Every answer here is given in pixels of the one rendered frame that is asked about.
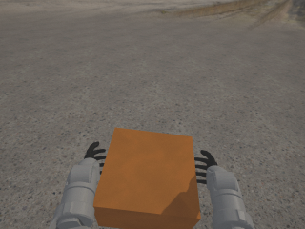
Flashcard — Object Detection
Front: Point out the left robot hand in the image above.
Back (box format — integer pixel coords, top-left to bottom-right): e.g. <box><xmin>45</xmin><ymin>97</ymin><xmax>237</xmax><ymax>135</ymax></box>
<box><xmin>84</xmin><ymin>141</ymin><xmax>106</xmax><ymax>175</ymax></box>

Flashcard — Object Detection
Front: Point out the carton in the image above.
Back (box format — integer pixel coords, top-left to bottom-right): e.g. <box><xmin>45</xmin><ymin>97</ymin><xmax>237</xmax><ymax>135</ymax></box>
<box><xmin>93</xmin><ymin>127</ymin><xmax>201</xmax><ymax>229</ymax></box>

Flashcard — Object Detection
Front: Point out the left robot forearm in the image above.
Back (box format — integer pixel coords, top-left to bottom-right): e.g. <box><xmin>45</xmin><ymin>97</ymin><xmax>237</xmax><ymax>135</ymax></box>
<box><xmin>49</xmin><ymin>157</ymin><xmax>100</xmax><ymax>229</ymax></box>

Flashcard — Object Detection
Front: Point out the right robot hand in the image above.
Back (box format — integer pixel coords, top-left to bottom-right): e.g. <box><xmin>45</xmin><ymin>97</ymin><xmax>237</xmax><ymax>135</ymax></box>
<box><xmin>194</xmin><ymin>150</ymin><xmax>217</xmax><ymax>184</ymax></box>

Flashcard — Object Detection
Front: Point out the right robot forearm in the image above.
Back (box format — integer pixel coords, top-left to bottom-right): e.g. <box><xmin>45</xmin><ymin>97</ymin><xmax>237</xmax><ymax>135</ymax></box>
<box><xmin>206</xmin><ymin>165</ymin><xmax>255</xmax><ymax>229</ymax></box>

